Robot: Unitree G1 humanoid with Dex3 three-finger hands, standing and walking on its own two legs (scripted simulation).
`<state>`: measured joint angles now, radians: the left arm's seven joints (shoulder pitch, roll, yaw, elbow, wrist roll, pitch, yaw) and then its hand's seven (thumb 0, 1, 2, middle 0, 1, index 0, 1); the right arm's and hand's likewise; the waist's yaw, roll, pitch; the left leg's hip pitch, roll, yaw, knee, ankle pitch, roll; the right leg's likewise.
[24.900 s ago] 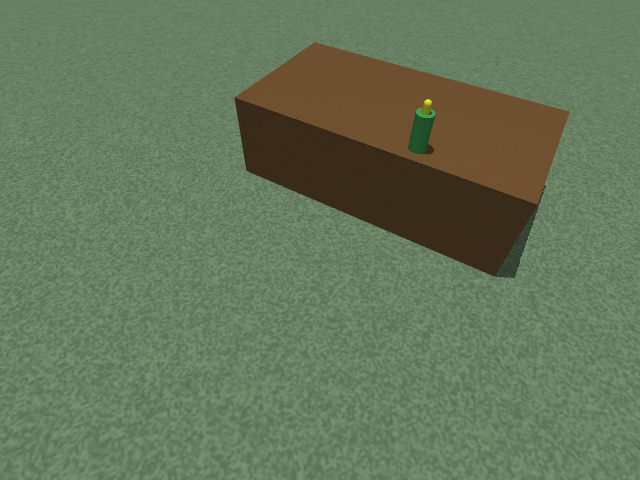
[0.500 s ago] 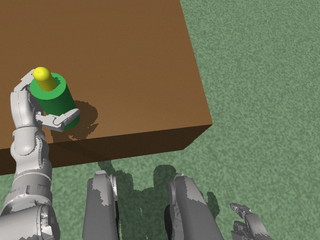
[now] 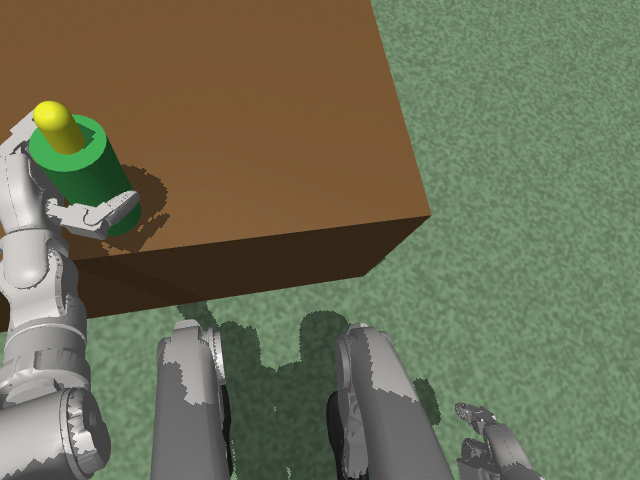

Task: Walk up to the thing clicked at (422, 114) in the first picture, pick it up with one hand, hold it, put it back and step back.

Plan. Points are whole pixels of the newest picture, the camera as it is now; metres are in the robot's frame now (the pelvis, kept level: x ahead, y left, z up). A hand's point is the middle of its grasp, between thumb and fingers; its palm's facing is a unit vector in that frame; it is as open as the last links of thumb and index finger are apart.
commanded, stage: lower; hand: left
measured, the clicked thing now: (86, 170) +0.45 +0.25 +0.00
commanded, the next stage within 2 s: loosen in 0.12 s
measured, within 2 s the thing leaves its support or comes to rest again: rests again in 0.04 s
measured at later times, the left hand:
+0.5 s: hand (85, 178) +0.45 +0.26 -0.02, palm faces +0.24 -0.97 +0.01, open 10.3 cm
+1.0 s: hand (71, 171) +0.45 +0.27 -0.01, palm faces +0.24 -0.97 -0.01, open 16.5 cm
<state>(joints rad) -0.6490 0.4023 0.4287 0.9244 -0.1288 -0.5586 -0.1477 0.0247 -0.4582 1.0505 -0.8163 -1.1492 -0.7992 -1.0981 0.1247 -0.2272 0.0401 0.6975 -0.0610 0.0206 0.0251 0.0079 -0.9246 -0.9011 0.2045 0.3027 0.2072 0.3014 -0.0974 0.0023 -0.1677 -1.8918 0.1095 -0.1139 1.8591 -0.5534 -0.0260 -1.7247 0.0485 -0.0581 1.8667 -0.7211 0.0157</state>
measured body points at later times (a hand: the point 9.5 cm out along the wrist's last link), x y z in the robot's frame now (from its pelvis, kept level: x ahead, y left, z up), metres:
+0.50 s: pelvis +0.00 +0.00 -0.02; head +0.19 +0.05 +0.38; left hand +0.43 +0.31 -0.02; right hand +0.13 -0.26 -0.15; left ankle +0.10 +0.14 -0.46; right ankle +0.06 -0.13 -0.46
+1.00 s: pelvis +0.00 +0.00 -0.02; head +0.19 +0.05 +0.39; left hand +0.44 +0.32 -0.01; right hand +0.14 -0.25 -0.15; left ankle +0.10 +0.14 -0.46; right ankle +0.06 -0.13 -0.46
